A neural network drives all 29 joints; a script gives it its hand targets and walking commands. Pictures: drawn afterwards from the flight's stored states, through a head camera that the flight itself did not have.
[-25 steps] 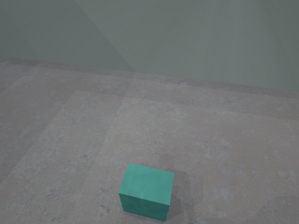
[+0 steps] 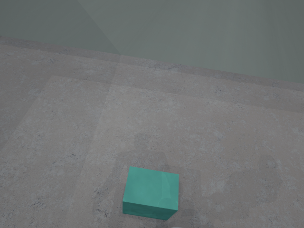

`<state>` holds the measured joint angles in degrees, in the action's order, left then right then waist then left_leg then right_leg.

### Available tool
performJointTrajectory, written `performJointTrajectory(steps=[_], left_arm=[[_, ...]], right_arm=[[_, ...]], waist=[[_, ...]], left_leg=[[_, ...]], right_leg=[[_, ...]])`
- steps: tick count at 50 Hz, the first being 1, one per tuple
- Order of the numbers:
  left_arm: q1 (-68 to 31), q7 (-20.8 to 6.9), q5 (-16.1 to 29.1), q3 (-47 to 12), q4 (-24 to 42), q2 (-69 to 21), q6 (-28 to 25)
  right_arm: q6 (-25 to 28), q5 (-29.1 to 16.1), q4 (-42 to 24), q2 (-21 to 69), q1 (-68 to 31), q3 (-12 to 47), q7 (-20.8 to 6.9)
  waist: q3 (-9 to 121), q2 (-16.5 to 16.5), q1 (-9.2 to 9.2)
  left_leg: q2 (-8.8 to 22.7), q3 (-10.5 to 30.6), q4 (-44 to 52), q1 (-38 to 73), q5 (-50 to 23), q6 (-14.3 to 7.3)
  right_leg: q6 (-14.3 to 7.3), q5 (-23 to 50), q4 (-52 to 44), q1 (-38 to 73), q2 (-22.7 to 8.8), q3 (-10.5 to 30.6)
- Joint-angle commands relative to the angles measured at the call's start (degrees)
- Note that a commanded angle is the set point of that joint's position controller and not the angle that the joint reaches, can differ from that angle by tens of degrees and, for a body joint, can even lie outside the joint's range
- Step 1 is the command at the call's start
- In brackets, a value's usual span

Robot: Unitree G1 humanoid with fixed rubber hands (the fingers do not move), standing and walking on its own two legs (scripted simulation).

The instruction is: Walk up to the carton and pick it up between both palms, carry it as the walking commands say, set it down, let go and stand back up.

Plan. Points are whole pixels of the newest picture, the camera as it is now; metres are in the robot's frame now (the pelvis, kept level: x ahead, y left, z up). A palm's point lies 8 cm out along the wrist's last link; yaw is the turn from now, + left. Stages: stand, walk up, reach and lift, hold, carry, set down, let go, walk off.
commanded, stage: walk up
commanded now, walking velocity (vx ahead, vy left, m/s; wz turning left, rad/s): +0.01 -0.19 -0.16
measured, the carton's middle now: (149, 194) +0.39 -0.06 -0.63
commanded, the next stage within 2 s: none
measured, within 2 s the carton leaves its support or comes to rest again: neither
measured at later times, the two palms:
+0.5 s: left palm out of the picture +0.05 +0.14 -0.10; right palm out of the picture -0.02 -0.34 -0.16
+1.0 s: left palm out of the picture -0.11 +0.18 -0.12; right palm out of the picture +0.09 -0.28 -0.13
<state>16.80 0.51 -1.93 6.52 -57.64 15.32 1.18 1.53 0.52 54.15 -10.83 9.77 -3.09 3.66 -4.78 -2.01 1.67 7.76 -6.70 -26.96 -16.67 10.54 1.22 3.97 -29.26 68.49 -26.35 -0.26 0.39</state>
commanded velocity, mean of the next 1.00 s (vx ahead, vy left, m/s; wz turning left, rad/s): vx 0.08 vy -0.02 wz -0.05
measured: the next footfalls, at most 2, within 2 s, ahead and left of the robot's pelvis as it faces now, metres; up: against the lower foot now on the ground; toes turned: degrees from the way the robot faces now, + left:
right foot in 0.36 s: +0.01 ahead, -0.19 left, +0.00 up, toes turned -6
left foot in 1.04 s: +0.09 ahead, +0.12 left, +0.00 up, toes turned +4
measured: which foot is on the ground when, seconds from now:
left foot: down 0.00-0.34, up 0.36-1.00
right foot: up 0.00-0.34, down 0.36-1.00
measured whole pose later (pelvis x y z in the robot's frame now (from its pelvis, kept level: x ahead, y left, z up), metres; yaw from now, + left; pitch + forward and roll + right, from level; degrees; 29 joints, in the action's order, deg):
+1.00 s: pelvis -0.01 -0.05 +0.01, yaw -1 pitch +1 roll +1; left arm 25.7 1.4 -1.8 2.1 -65.3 9.3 -2.5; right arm -0.9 0.5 54.9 -12.5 9.4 -4.8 -0.4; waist -1.3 1.2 6.1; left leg 4.2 -2.7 -32.4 -19.4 14.0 4.9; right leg 2.0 -11.7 19.0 -7.9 -5.2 -3.0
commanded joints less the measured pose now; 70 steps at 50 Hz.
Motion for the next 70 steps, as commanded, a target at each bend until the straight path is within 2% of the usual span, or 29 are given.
performJointTrajectory(steps=[1, 5, 11, 15, 16, 17, 18, 19, 20, 22, 25, 29, 32, 33, 35, 36, 38, 43, 46, 48, 49, 50, 52, 54, 55, 59, 65, 67, 70], left_arm=[[7.26, -1.63, -0.59, 0.32, 1.72, -0.08, 1.89], [2.71, -2.70, -0.03, 0.24, 4.12, 1.35, 2.74], [-7.31, -3.58, 0.80, -0.78, 8.82, 2.12, 3.52], [-5.72, -3.77, 0.61, -1.31, 8.54, 2.88, 2.64], [-1.80, -3.26, 0.64, -1.61, 6.92, 2.24, 2.19], [2.25, -2.52, 0.57, -1.77, 4.43, 2.13, 1.32], [4.40, -1.97, 0.56, -1.96, 3.91, 3.89, -0.14], [2.09, -1.51, 0.69, -2.25, 5.56, 7.66, -1.57], [-2.81, -1.19, -0.01, -2.39, 6.72, 7.64, -2.07], [-6.39, -1.07, 0.20, -2.74, 5.80, 7.01, -2.66], [-8.69, -0.40, 1.56, -4.59, 5.63, 3.36, -3.87], [-0.45, 0.56, 2.13, -5.87, 2.26, 1.27, -4.63], [1.31, 1.32, 1.61, -5.75, 0.62, 1.98, -4.06], [1.31, 1.48, 1.27, -5.86, 0.45, 2.01, -3.83], [8.04, 1.79, 0.80, -3.21, -1.63, 5.79, -2.84], [8.24, 2.08, 1.15, -2.15, -1.68, 7.53, -2.41], [8.48, 2.11, 0.83, -2.41, -2.53, 6.35, -2.79], [9.65, 1.07, 0.59, -3.07, -4.86, 1.38, -4.74], [10.14, 1.00, -0.07, -3.06, -5.36, 2.53, -4.71], [7.44, 0.61, -0.29, -3.50, -5.58, 1.26, -4.38], [5.89, 0.99, 0.20, -4.21, -5.92, -1.29, -3.87], [7.63, 0.94, 0.70, -3.95, -6.51, 0.29, -3.57], [8.79, 0.42, 1.66, -3.54, -6.38, 1.99, -3.79], [11.29, 0.61, 2.23, -5.10, -5.99, -3.96, -2.94], [11.50, 1.20, 1.88, -5.02, -6.64, -4.24, -1.67], [9.31, 0.61, 0.87, -4.23, -7.42, -3.87, -0.02], [4.40, 0.65, 0.10, -1.70, -5.74, 0.01, 1.33], [-0.20, -0.09, -0.47, -0.80, -2.99, 0.36, 1.91], [-2.19, -1.31, -0.05, -0.61, -0.66, -1.00, 1.98]], right_arm=[[-0.57, 0.87, 0.04, -9.67, 7.37, -1.73, 0.13], [0.56, 1.78, -0.96, -9.92, 7.23, -2.25, -0.63], [-1.13, 2.24, -2.67, -14.36, 6.51, -3.91, -0.85], [-2.64, 2.40, -3.29, -16.77, 6.22, -5.12, -1.44], [-2.93, 2.01, -3.56, -16.20, 5.07, -4.97, -1.78], [-2.96, 1.96, -3.30, -13.63, 5.10, -4.09, -2.42], [-3.09, 2.01, -3.21, -7.06, 7.27, -1.71, -3.73], [-3.92, 2.66, -3.03, -2.23, 10.84, -0.27, -3.49], [-5.09, 1.34, -2.63, -4.51, 10.47, -1.16, -3.43], [-5.70, 0.63, -3.30, -8.90, 4.30, -2.00, -4.17], [-5.32, 0.35, 2.91, -5.98, 13.93, -1.62, -4.61], [-5.62, -0.01, 3.63, -5.96, 11.49, -1.90, -3.64], [-6.00, -0.07, 4.37, -5.11, 8.95, -1.63, -3.01], [-6.04, -0.30, 3.88, -4.70, 8.30, -1.41, -2.89], [-5.47, 1.13, 2.78, -7.02, 5.88, -2.66, -3.49], [-5.67, 1.49, 1.90, -8.19, 3.94, -2.87, -3.87], [-4.79, 1.90, 1.43, -6.08, 1.61, -2.93, -4.50], [-2.73, 0.57, 0.48, -3.32, 1.93, -2.67, -4.68], [-2.51, 0.77, -0.82, -2.65, 0.99, -2.30, -4.35], [-2.06, 0.04, -1.25, -1.01, 0.88, -1.49, -4.47], [-1.78, -0.61, -1.64, -0.09, 0.67, -0.91, -4.02], [-1.17, -0.94, -0.70, -1.16, 3.05, -1.09, -3.17], [-0.34, -0.62, 2.60, -4.99, 11.15, -1.64, -2.04], [-0.26, -0.07, 0.81, -9.47, 10.94, -1.32, -2.02], [-1.00, -0.27, 2.41, -9.74, 8.90, -1.65, -2.09], [-0.53, 0.47, 1.05, -4.96, 2.50, 0.25, -1.78], [-0.13, 0.93, 1.60, -8.21, 6.86, -1.69, -0.46], [-1.12, 0.86, 2.91, -11.38, 11.24, -3.35, 0.89], [-1.63, 1.48, 2.99, -9.93, 10.16, -3.40, 0.80]], waist=[[5.83, 17.54, -0.24], [5.29, 16.24, -0.39], [2.58, 19.28, -2.78], [4.20, 18.78, -3.94], [4.72, 16.21, -1.87], [6.62, 8.63, 0.84], [5.77, -9.03, 2.39], [1.74, -21.15, -0.54], [0.39, -12.60, -1.37], [-3.88, -12.84, -0.13], [2.74, -12.58, -4.66], [4.87, -9.41, -2.51], [5.11, -6.58, -1.08], [4.82, -7.53, -0.83], [3.69, -8.12, 2.80], [-0.43, -3.72, 3.65], [-5.11, -0.10, 3.35], [-0.41, -6.08, 3.27], [0.61, -7.83, 3.19], [-0.05, -10.24, 1.90], [0.17, -9.44, 0.26], [1.47, -5.77, -0.21], [6.04, -4.31, -2.35], [10.14, 8.30, -1.63], [9.11, 16.25, -1.50], [1.46, 14.29, 0.49], [2.99, 8.76, -1.89], [2.53, 4.04, -3.63], [4.48, 6.45, -2.48]], left_leg=[[11.79, 5.29, 4.90, 7.59, -44.66, -4.12], [13.27, 5.29, 7.17, 5.32, -36.85, -6.22], [14.96, 7.36, 12.33, 1.73, -2.22, -6.54], [14.73, 8.74, 11.53, -4.12, 9.10, -5.10], [13.68, 7.71, 9.40, -7.11, 12.57, -4.31], [9.40, 4.51, 1.48, -10.24, 15.68, -2.30], [1.42, -1.70, -10.45, -13.62, 22.55, 0.44], [-2.57, 2.62, -18.35, -15.66, 24.32, 2.05], [-0.68, 8.39, -20.24, -11.80, 18.56, 0.87], [-2.34, 8.27, -26.42, -13.37, 13.01, 1.27], [-5.11, 7.80, -25.35, -8.17, 6.99, 0.87], [-5.84, 6.98, -21.38, -5.28, 4.89, 1.72], [-5.40, 6.86, -18.22, -4.73, 7.64, 2.12], [-5.01, 6.84, -16.61, -4.75, 8.65, 2.15], [-3.58, 4.80, -22.41, -13.53, 12.58, 3.14], [-2.20, 7.18, -25.25, -18.57, 11.57, 3.72], [-1.76, 8.55, -25.18, -20.55, 7.54, 3.86], [-2.66, 5.42, -19.87, -14.52, 7.66, 3.88], [-3.45, 3.49, -15.71, -11.28, 7.95, 4.44], [-5.08, 1.46, -8.35, -5.04, 8.55, 4.01], [-5.62, 3.19, 0.00, 1.89, 3.87, 2.97], [-7.53, 0.02, 8.02, 5.42, -6.88, 3.39], [-4.46, 1.01, 10.15, 18.64, -17.50, 3.14], [11.45, 14.33, 9.14, 22.68, -23.05, -0.62], [12.13, 16.84, 12.15, 16.11, -9.34, -5.58], [6.03, 12.34, 15.82, 4.48, -4.09, -5.34], [16.99, 20.18, 13.26, 6.98, -14.37, -11.07], [20.77, 23.95, 13.51, 9.79, -11.56, -13.56], [15.98, 19.35, 13.84, 7.13, -4.17, -11.48]], right_leg=[[-0.27, 9.16, 5.62, -3.90, -1.23, 3.36], [-0.06, 13.65, 2.67, -3.51, 0.01, 2.02], [0.94, 10.67, -16.99, 0.72, -3.18, -0.60], [-0.83, 7.43, -31.21, 13.29, -2.28, -4.67], [-1.77, 12.57, -36.98, 19.46, -1.71, -5.76], [-2.20, 14.28, -42.42, 25.94, -1.17, -3.51], [-1.67, 7.15, -56.76, 25.96, -10.34, 8.99], [-1.26, 13.05, -60.65, 17.11, -21.49, 21.61], [-6.22, 8.64, -61.20, 9.13, -21.80, 16.52], [-4.60, -1.71, -65.37, 5.80, -17.91, 18.65], [-3.07, 39.53, -55.67, 16.43, -11.63, 4.14], [-3.26, 52.72, -52.47, 21.52, -11.44, 2.76], [-5.11, 44.30, -53.51, 24.04, -14.06, 5.52], [-5.76, 34.25, -55.22, 23.25, -13.83, 7.26], [-9.22, -9.60, -63.42, 26.41, -20.96, 20.54], [-9.72, -15.42, -64.92, 25.89, -24.12, 26.39], [-8.41, -6.36, -64.78, 23.09, -22.44, 24.02], [-11.32, 8.73, -62.36, 22.30, -18.20, 12.88], [-11.38, 9.26, -61.60, 19.57, -17.15, 10.31], [-10.41, 13.78, -58.95, 14.65, -12.87, 4.50], [-10.28, 36.21, -52.28, 13.48, -7.95, 0.31], [-8.70, 46.30, -46.90, 15.98, -7.25, -1.70], [-6.37, 36.67, -45.36, 10.62, -7.53, -0.50], [-3.00, 3.36, -39.85, 5.35, -5.26, -1.88], [-2.95, 0.62, -36.95, 8.28, -3.79, -3.16], [-2.52, 5.23, -32.42, 10.44, -3.00, -1.01], [-1.60, 3.72, -15.28, 2.32, -4.23, -0.01], [-1.03, 2.96, -9.29, -4.27, -4.81, 1.14], [-0.97, 6.99, -9.28, -3.45, -4.89, 2.68]])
